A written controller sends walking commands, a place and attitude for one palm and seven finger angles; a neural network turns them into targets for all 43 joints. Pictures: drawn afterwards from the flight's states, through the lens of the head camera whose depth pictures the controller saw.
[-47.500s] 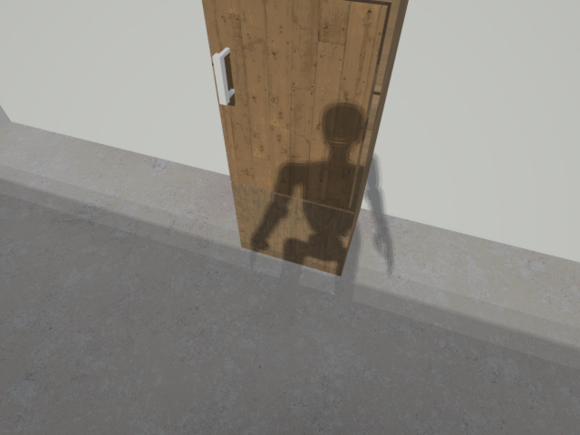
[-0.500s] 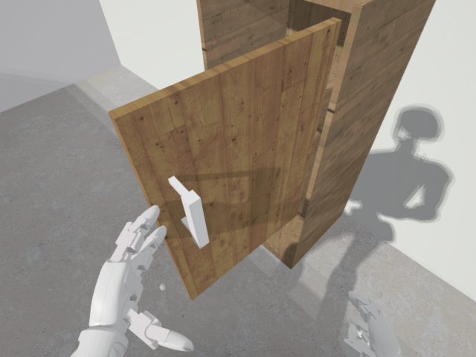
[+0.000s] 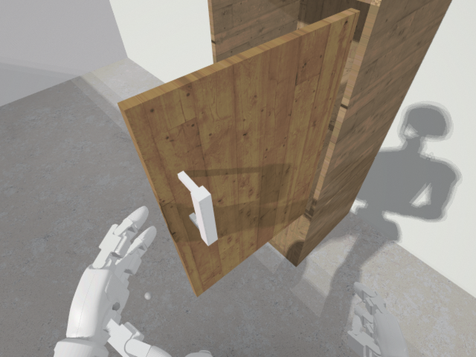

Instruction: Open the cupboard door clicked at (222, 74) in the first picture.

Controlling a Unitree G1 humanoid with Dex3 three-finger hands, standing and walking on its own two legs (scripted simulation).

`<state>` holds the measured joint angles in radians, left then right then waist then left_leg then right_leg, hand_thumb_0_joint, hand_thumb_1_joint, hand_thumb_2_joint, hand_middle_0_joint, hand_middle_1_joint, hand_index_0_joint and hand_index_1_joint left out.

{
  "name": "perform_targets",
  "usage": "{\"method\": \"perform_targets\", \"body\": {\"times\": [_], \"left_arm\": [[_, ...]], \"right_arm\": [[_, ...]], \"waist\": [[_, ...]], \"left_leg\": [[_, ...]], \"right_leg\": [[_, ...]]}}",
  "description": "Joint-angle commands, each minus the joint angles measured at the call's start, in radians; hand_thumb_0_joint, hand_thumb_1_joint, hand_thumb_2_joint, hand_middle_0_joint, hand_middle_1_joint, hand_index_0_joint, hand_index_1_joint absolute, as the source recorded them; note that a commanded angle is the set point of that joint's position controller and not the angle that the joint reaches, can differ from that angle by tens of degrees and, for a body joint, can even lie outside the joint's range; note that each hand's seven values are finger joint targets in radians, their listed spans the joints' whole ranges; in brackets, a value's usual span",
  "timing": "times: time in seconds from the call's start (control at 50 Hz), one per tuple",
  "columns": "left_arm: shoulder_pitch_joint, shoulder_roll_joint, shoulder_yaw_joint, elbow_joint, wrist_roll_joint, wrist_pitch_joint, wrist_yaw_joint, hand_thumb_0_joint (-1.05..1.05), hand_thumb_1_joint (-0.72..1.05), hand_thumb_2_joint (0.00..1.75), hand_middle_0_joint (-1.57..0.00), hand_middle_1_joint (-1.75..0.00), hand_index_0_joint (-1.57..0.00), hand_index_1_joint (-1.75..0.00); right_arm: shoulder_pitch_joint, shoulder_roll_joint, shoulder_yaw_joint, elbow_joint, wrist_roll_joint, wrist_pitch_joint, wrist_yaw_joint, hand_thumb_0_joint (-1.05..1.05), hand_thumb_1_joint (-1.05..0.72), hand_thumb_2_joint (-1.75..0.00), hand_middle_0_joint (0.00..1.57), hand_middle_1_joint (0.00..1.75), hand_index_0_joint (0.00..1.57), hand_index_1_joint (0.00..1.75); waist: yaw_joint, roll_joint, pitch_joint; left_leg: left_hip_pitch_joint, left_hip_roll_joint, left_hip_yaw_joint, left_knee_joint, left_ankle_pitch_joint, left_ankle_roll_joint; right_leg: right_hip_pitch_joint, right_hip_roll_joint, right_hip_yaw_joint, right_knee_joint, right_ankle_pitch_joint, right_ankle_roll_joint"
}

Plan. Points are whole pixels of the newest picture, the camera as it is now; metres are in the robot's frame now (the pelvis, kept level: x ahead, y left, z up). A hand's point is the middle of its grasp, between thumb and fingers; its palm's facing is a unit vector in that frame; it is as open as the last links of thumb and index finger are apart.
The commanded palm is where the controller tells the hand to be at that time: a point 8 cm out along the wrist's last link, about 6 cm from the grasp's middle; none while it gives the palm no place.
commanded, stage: draw the hand back to the body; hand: left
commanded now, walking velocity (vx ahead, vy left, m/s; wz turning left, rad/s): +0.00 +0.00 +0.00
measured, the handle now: (197, 209) +0.32 +0.09 +0.10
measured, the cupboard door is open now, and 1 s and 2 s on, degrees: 86 86 86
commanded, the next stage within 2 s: step back with the hand held close in 1.46 s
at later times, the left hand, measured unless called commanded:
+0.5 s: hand (80, 285) +0.18 +0.20 +0.14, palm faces +0.17 -0.95 -0.25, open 15.6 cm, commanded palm +0.14 +0.25 +0.16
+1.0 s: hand (24, 235) +0.21 +0.26 +0.19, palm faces +0.40 -0.83 -0.39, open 10.0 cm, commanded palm +0.16 +0.31 +0.21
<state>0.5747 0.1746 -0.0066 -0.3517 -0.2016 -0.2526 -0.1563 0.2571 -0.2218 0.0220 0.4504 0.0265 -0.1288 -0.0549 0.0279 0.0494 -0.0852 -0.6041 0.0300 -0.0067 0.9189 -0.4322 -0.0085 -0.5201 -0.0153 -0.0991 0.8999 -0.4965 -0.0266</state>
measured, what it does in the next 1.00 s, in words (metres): stands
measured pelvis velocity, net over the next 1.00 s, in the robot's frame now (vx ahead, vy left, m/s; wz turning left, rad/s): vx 0.02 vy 0.02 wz -0.03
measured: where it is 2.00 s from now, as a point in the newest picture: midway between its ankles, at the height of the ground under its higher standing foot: outside the picture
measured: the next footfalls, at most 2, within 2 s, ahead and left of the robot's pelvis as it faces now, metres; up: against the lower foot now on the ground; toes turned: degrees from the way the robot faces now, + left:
none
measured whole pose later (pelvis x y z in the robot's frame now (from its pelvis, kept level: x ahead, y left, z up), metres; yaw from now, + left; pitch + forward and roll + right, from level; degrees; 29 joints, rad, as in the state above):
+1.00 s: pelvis +0.02 +0.02 +0.05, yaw -2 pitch -4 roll +0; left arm 0.49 0.33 0.28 -0.41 -0.05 -0.07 0.13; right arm 0.19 -0.21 0.05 0.63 -0.01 -0.11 -0.09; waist 0.07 0.04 0.02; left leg -0.13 0.01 0.04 0.45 -0.25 0.01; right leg -0.06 -0.02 -0.06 0.42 -0.29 0.00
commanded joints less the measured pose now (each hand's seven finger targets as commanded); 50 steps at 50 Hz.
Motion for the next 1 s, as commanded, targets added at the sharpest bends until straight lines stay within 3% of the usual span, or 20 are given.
{"method": "perform_targets", "body": {"times": [0.0,0.1,0.2,0.26,0.36,0.38,0.4,0.42,0.44,0.5,0.58,0.66,0.76,0.82,0.98], "left_arm": [[0.004,0.114,0.123,-0.263,-0.019,-0.034,0.028,0.0,-0.5,0.3,-0.15,-0.3,-0.15,-0.3],[0.004,0.1,0.129,-0.26,-0.054,0.026,0.006,0.0,-0.5,0.3,-0.15,-0.3,-0.15,-0.3],[-0.023,0.158,0.186,-0.292,-0.074,0.059,-0.027,0.0,-0.5,0.3,-0.15,-0.3,-0.15,-0.3],[-0.03,0.169,0.215,-0.307,-0.09,0.064,-0.041,0.0,-0.5,0.3,-0.15,-0.3,-0.15,-0.3],[-0.055,0.185,0.257,-0.302,-0.118,0.086,-0.059,0.0,-0.32,0.37,-0.16,-0.3,-0.16,-0.3],[-0.079,0.351,0.3,-0.352,0.046,0.099,0.09,0.0,-0.29,0.39,-0.16,-0.3,-0.16,-0.3],[-0.061,0.241,0.238,-0.355,0.061,0.114,0.15,0.0,-0.26,0.4,-0.16,-0.3,-0.16,-0.3],[-0.03,0.212,0.22,-0.309,0.073,0.129,0.179,0.0,-0.22,0.42,-0.16,-0.3,-0.16,-0.3],[-0.034,0.192,0.198,-0.316,0.095,0.138,0.2,0.0,-0.18,0.43,-0.16,-0.3,-0.16,-0.3],[-0.049,0.234,0.224,-0.327,0.131,0.138,0.251,0.0,-0.08,0.48,-0.16,-0.3,-0.16,-0.3],[-0.094,0.273,0.26,-0.33,0.152,0.126,0.287,0.0,0.06,0.54,-0.17,-0.3,-0.17,-0.3],[-0.074,0.275,0.288,-0.334,0.157,0.116,0.3,0.0,0.2,0.6,-0.18,-0.3,-0.18,-0.3],[-0.103,0.277,0.312,-0.314,0.159,0.114,0.301,0.0,0.37,0.68,-0.18,-0.3,-0.18,-0.3],[-0.109,0.292,0.349,-0.272,0.153,0.119,0.3,0.0,0.48,0.72,-0.19,-0.3,-0.19,-0.3],[-0.184,0.346,0.438,-0.281,0.147,0.114,0.302,0.0,0.76,0.84,-0.19,-0.3,-0.19,-0.3]], "right_arm": [[-0.084,-0.09,-0.039,-0.177,0.008,-0.053,-0.01,0.0,-0.9,-0.9,0.2,0.3,0.2,0.3],[-0.101,-0.097,-0.026,-0.169,0.014,-0.059,-0.016,0.0,-0.9,-0.9,0.2,0.3,0.2,0.3],[-0.103,-0.104,-0.022,-0.152,0.016,-0.077,-0.027,0.0,-0.9,-0.9,0.2,0.3,0.2,0.3],[-0.107,-0.104,-0.018,-0.141,0.018,-0.089,-0.028,0.0,-0.9,-0.9,0.2,0.3,0.2,0.3],[-0.118,-0.109,-0.016,-0.122,0.023,-0.109,-0.033,0.0,-0.9,-0.9,0.2,0.3,0.2,0.3],[-0.124,-0.1,-0.017,-0.124,0.01,-0.095,-0.058,0.0,-0.9,-0.9,0.2,0.3,0.2,0.3],[-0.132,-0.084,-0.004,-0.123,-0.003,-0.09,-0.066,0.0,-0.9,-0.9,0.2,0.3,0.2,0.3],[-0.122,-0.082,-0.004,-0.113,-0.004,-0.086,-0.069,0.0,-0.9,-0.9,0.2,0.3,0.2,0.3],[-0.124,-0.082,-0.001,-0.105,-0.006,-0.078,-0.066,0.0,-0.9,-0.9,0.2,0.3,0.2,0.3],[-0.138,-0.091,-0.002,-0.085,-0.015,-0.07,-0.067,0.0,-0.9,-0.9,0.2,0.3,0.2,0.3],[-0.16,-0.096,0.0,-0.058,-0.025,-0.074,-0.069,0.0,-0.9,-0.9,0.2,0.3,0.2,0.3],[-0.17,-0.092,-0.002,-0.034,-0.028,-0.076,-0.063,0.0,-0.9,-0.9,0.2,0.3,0.2,0.3],[-0.178,-0.1,-0.008,-0.008,-0.031,-0.068,-0.05,0.0,-0.9,-0.9,0.2,0.3,0.2,0.3],[-0.189,-0.102,-0.015,0.001,-0.032,-0.054,-0.048,0.0,-0.9,-0.9,0.2,0.3,0.2,0.3],[-0.196,-0.101,-0.023,0.02,-0.035,-0.029,-0.041,0.0,-0.9,-0.9,0.2,0.3,0.2,0.3]], "waist": [[0.009,-0.033,-0.144],[0.001,-0.047,-0.092],[0.003,-0.045,-0.085],[0.011,-0.01,-0.07],[0.014,0.002,-0.054],[0.046,-0.027,-0.032],[0.022,-0.019,0.016],[0.015,-0.047,0.044],[0.013,-0.004,0.065],[0.017,0.009,0.047],[0.023,0.003,0.037],[0.03,0.014,0.015],[0.031,0.023,0.034],[0.037,-0.037,0.063],[0.046,0.043,0.03]], "left_leg": [[0.141,-0.041,-0.017,-0.147,0.23,0.03],[0.148,-0.039,-0.019,-0.172,0.205,0.031],[0.177,-0.038,-0.023,-0.191,0.216,0.033],[0.197,-0.039,-0.027,-0.211,0.221,0.029],[0.225,-0.039,-0.029,-0.235,0.211,0.028],[0.238,-0.031,-0.008,-0.269,0.192,0.027],[0.262,-0.038,-0.001,-0.281,0.176,0.028],[0.267,-0.034,-0.004,-0.289,0.162,0.027],[0.285,-0.031,-0.001,-0.3,0.158,0.029],[0.338,-0.026,-0.003,-0.35,0.185,0.031],[0.394,-0.023,-0.007,-0.417,0.194,0.031],[0.448,-0.017,-0.006,-0.467,0.272,0.03],[0.484,-0.007,-0.006,-0.512,0.342,0.024],[0.486,-0.006,0.002,-0.53,0.349,0.027],[0.535,-0.011,0.013,-0.539,0.45,0.023]], "right_leg": [[0.072,0.028,0.045,-0.164,0.325,0.012],[0.083,0.029,0.046,-0.209,0.305,0.017],[0.102,0.028,0.049,-0.237,0.316,0.019],[0.11,0.033,0.039,-0.244,0.315,0.015],[0.127,0.034,0.037,-0.279,0.298,0.015],[0.147,0.009,0.096,-0.367,0.249,0.002],[0.134,0.0,0.094,-0.4,0.215,0.006],[0.122,-0.002,0.083,-0.409,0.192,0.01],[0.127,-0.001,0.076,-0.418,0.184,0.01],[0.181,-0.002,0.064,-0.441,0.21,0.01],[0.249,0.0,0.057,-0.481,0.213,0.007],[0.317,0.003,0.047,-0.487,0.298,0.006],[0.361,0.007,0.046,-0.51,0.354,0.007],[0.38,0.011,0.048,-0.533,0.374,0.009],[0.441,0.009,0.057,-0.554,0.468,0.003]]}}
